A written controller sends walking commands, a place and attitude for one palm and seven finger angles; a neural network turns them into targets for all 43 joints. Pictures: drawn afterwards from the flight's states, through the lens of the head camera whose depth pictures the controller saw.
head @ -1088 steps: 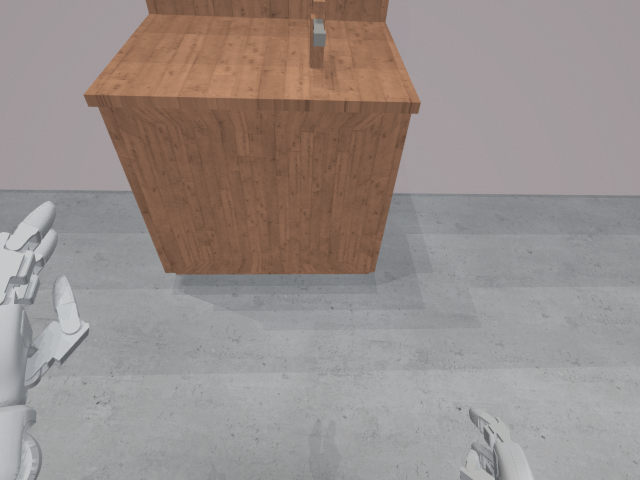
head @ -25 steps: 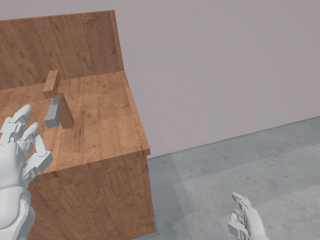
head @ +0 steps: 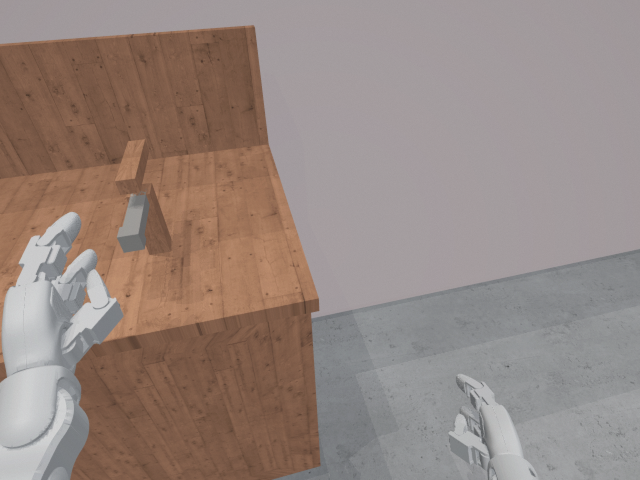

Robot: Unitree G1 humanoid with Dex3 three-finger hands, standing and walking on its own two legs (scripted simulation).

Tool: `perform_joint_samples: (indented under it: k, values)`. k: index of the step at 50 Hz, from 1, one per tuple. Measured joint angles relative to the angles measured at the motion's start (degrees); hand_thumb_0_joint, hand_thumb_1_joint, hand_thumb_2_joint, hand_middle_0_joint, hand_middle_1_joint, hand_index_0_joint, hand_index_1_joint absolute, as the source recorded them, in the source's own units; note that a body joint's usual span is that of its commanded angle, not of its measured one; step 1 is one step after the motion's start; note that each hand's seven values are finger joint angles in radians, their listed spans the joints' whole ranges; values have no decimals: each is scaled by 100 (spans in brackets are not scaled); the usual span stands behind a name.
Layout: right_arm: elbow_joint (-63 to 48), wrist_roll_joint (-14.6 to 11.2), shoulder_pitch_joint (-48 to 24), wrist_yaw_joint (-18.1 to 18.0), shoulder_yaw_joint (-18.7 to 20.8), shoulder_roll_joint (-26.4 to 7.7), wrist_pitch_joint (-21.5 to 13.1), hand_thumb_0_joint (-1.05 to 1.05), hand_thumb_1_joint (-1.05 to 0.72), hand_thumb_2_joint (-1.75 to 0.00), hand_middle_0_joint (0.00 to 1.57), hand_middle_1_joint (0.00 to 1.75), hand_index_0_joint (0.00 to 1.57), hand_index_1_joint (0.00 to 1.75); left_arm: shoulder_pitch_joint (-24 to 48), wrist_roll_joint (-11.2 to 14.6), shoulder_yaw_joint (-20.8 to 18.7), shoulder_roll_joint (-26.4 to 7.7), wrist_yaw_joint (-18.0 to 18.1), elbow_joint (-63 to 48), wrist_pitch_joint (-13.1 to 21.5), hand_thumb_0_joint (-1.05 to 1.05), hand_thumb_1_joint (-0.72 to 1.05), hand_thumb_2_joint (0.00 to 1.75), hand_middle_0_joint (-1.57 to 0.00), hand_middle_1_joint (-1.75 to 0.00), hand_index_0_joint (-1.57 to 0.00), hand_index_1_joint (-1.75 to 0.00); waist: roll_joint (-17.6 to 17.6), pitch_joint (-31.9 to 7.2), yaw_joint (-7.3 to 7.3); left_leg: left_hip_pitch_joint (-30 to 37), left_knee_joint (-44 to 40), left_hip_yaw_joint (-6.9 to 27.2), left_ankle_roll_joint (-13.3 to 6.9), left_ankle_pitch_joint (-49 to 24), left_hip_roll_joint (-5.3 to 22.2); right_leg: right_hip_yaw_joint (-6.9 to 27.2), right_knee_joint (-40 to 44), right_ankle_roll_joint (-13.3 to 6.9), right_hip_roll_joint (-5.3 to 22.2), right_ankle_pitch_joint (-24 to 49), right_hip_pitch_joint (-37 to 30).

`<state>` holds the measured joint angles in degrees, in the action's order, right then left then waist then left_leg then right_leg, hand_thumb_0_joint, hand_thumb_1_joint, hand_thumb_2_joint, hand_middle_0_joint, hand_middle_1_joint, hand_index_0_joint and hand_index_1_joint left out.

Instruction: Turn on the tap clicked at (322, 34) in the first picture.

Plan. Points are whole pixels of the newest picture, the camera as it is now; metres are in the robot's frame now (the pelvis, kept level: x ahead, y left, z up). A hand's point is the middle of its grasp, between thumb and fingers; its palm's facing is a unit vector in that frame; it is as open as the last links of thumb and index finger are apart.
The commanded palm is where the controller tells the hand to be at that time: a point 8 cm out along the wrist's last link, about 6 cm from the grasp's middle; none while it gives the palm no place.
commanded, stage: turn the palm inward beside the body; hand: left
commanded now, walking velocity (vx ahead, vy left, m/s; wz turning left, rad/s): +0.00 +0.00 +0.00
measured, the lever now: (132, 238) +0.35 +0.34 +0.14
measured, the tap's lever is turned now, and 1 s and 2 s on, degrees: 0 0 0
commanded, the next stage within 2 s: reach beside the lever's end, fingers flat in 0.44 s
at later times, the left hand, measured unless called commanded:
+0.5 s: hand (124, 309) +0.19 +0.23 +0.20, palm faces +0.53 -0.84 -0.07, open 7.4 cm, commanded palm +0.13 +0.26 +0.20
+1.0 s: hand (125, 294) +0.22 +0.25 +0.18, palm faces +0.56 -0.82 -0.08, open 7.4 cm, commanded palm +0.17 +0.29 +0.19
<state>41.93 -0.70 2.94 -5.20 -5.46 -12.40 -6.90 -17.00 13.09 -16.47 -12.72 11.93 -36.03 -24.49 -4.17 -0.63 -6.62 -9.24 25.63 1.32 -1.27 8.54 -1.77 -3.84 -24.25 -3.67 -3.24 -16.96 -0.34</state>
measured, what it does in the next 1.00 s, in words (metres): stands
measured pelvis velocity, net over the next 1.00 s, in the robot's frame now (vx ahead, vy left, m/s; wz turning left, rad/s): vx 0.01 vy -0.02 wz -0.01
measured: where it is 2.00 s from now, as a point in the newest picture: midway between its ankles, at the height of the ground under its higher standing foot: outside the picture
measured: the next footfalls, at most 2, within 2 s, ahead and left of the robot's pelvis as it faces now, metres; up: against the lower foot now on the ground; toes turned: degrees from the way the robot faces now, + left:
none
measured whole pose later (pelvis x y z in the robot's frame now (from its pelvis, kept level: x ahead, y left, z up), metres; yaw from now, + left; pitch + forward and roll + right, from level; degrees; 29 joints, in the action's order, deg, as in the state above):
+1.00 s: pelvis +0.01 -0.02 +0.00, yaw +0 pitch -7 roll +1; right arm 42.4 -1.9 5.5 -6.7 -4.1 -13.4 -7.5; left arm -13.6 14.8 -22.4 -14.7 9.8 -25.2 -23.4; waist -3.7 -1.5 -5.4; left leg -8.8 24.9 1.4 0.2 9.3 -0.8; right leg -3.7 -23.6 -5.1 -4.2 -17.6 -0.6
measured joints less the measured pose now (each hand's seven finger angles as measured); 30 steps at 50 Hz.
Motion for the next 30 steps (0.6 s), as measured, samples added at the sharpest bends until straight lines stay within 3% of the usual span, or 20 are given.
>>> perform_joint_samples:
  k: [10,30]
  values:
    - [-17,-28,-29,16,-21,15,47,1,-90,-90,21,30,20,30,77,32,-14,34,39,-33,-243,2,90,90,-20,-30,-21,-30,8,-29,-2,52,-58,1,17,-23,5,2,35,-17,-5,13,-39]
    - [63,-55,85,-45,22,-25,16,1,-90,-90,21,30,20,30,35,73,-44,26,36,90,-202,2,89,90,-20,-30,-21,-30,-60,-30,46,73,-49,58,113,-35,111,-34,132,-108,-122,75,-107]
